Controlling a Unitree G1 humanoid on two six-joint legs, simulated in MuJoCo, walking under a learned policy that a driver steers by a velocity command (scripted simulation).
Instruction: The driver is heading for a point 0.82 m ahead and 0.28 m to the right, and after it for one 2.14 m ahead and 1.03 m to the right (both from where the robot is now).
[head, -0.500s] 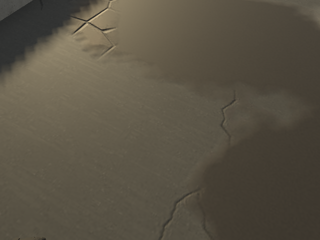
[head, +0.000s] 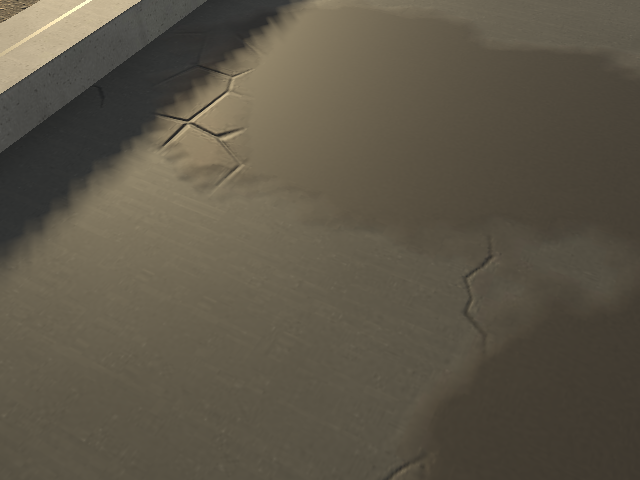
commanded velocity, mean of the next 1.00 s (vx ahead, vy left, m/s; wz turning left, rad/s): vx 0.35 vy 0.00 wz -0.42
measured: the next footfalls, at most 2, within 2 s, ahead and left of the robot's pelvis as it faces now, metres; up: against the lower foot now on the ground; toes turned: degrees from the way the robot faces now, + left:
right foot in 0.26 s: +0.29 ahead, -0.25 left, +0.00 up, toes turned -20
left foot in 0.70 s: +0.62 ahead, -0.32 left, +0.00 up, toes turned -41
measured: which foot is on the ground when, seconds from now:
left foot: down 0.00-0.24, up 0.26-0.68, down 0.70-1.00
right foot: up 0.00-0.24, down 0.26-0.72, up 0.74-1.00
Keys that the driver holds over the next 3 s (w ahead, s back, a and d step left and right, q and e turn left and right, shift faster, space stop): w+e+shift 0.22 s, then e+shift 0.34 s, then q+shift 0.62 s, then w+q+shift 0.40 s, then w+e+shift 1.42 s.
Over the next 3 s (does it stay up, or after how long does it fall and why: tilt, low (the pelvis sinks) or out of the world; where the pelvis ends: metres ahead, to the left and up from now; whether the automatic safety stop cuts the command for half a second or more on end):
stays up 1.69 -0.33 -0.01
